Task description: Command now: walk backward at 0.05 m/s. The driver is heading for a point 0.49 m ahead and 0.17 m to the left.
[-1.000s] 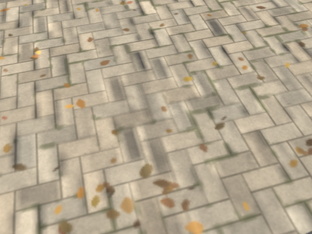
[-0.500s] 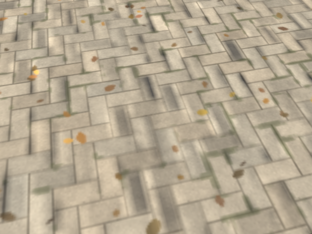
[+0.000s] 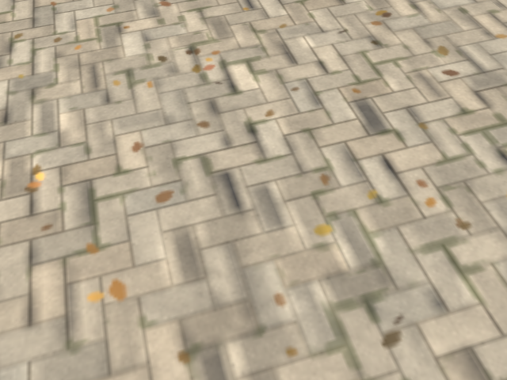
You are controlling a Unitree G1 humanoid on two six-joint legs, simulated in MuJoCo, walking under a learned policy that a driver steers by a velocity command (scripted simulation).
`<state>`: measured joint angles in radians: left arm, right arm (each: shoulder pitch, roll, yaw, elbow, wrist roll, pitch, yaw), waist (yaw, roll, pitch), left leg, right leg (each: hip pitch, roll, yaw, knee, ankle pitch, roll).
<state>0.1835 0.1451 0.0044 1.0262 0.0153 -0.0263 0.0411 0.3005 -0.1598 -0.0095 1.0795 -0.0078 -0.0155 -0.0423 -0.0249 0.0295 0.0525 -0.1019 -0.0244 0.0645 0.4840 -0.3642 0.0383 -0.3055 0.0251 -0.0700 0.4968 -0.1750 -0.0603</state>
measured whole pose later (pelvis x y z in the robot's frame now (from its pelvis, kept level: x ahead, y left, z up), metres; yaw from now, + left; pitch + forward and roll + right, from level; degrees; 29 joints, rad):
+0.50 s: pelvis -0.10 +0.05 +0.02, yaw +1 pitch +0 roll -3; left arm 0.24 0.25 0.08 1.02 0.04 0.05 -0.01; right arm 0.39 -0.20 -0.04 1.04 -0.02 0.03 -0.03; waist 0.01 0.00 -0.05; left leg -0.13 0.00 -0.01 0.34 -0.24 0.06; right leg -0.51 0.08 0.01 1.05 -0.30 -0.02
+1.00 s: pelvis -0.07 +0.01 +0.02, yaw +0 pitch +1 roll +1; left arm 0.42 0.17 0.03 1.05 0.01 -0.07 0.01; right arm 0.25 -0.23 -0.07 0.96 -0.04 -0.04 0.04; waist 0.01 0.03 -0.04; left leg -0.54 0.03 0.02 0.95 -0.21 0.05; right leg -0.06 0.04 -0.03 0.25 -0.22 -0.06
